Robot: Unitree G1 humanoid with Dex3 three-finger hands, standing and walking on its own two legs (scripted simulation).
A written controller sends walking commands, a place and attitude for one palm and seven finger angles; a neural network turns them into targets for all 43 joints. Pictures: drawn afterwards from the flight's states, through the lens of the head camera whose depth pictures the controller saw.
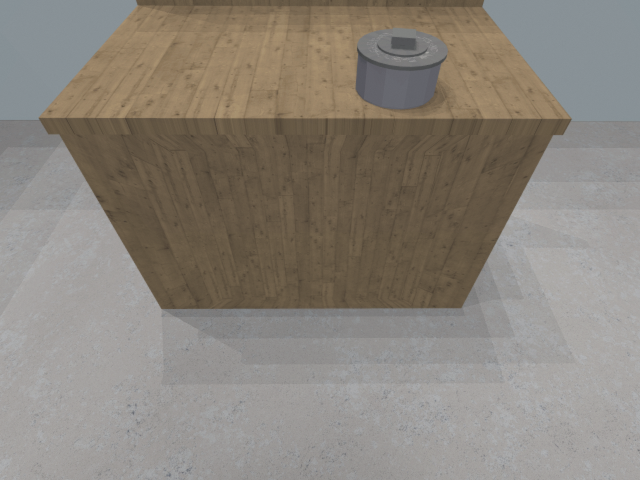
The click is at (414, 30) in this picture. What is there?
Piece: lid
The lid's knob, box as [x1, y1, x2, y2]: [391, 28, 415, 45]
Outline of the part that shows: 393,28 391,43 414,45 415,29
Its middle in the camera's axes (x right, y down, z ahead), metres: +0.17 -0.42 +0.81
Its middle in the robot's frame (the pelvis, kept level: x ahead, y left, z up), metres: +0.92 -0.12 +0.15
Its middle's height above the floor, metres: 0.93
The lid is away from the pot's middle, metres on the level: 0.00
